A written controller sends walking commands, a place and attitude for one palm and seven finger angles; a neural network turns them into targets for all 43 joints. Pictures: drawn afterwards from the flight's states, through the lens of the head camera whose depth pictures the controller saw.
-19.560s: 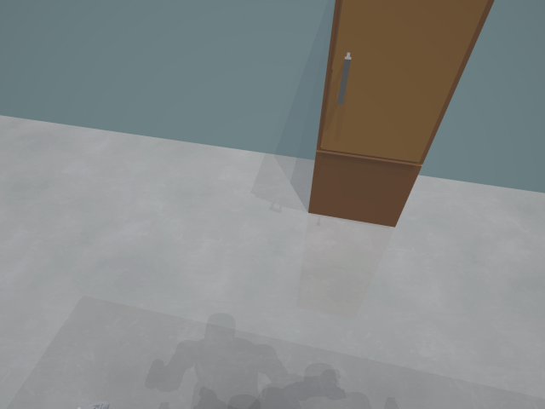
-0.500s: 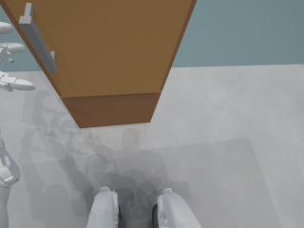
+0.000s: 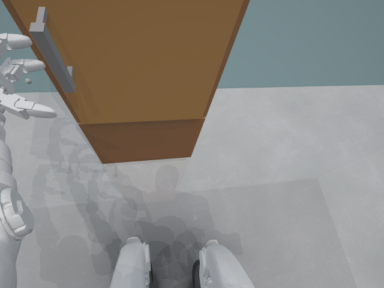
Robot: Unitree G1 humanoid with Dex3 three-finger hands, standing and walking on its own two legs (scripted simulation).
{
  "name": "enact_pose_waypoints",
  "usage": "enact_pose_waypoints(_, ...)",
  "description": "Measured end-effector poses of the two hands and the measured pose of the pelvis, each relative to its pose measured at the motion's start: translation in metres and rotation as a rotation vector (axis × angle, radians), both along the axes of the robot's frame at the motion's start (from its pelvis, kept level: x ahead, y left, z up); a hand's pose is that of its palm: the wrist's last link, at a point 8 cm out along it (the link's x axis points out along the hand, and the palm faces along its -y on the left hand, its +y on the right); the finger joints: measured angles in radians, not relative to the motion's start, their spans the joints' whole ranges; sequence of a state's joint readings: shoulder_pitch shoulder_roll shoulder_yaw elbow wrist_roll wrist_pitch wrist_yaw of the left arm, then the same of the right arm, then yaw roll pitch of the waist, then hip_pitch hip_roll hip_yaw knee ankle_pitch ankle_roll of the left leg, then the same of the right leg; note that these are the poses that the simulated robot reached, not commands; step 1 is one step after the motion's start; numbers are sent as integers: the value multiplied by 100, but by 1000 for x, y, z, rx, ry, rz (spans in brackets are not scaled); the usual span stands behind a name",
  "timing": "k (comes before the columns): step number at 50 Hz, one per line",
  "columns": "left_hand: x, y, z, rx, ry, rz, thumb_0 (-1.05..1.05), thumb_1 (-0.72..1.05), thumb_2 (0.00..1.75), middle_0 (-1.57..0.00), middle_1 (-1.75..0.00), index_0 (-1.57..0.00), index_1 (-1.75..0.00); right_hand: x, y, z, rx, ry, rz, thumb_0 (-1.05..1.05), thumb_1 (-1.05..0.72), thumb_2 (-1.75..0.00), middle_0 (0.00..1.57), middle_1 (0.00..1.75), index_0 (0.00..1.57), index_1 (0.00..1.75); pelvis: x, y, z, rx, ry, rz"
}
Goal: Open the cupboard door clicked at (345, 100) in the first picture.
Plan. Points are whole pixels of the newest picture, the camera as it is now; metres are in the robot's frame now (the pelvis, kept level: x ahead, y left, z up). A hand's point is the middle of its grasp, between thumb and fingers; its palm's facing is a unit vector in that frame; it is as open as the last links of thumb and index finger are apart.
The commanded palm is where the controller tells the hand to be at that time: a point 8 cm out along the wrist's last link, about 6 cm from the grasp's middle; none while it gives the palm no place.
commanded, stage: slide the fingers in behind the handle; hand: left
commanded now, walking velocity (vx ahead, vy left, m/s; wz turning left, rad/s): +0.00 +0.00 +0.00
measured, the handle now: (57, 54) +0.55 +0.24 +0.07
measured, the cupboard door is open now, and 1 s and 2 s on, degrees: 0 0 1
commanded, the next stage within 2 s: close the thumb around the handle in 1.28 s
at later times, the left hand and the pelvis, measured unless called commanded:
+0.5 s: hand (49, 79) +0.49 +0.25 +0.07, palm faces +0.07 -1.00 -0.01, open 14.0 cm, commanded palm +0.47 +0.28 +0.07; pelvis +0.00 +0.00 +0.00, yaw +0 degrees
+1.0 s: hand (69, 79) +0.49 +0.21 +0.07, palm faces +0.09 -1.00 -0.02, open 14.0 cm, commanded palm +0.47 +0.25 +0.07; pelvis +0.01 -0.01 +0.01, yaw +1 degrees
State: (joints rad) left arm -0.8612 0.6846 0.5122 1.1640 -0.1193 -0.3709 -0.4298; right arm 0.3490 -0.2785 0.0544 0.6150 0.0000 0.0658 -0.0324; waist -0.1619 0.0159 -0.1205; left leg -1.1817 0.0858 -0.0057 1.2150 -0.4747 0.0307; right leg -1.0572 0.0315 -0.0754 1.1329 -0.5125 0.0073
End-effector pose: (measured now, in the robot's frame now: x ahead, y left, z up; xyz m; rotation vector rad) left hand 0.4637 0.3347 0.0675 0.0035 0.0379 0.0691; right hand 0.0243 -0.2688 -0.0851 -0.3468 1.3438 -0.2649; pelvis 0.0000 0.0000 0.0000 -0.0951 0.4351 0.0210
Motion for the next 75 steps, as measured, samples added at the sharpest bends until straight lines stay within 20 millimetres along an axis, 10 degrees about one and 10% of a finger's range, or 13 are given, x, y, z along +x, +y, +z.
enact_pose_waypoints(45, 6, -70, 6, 11, -28, 10, -2, -50, 30, -30, -120, -30, -120, 2, -3, -7, 73, -18, -26, 0, -91, -90, 21, 30, 20, 30, 7, -12, 7, 32, -25, -6)
enact_pose_waypoints(75, 6, -72, 4, 22, -14, 20, -2, -45, 32, -31, -121, -29, -121, 8, -16, -10, 58, -20, -1, 0, -91, -90, 21, 30, 20, 30, 4, -20, 3, 34, -21, 7)
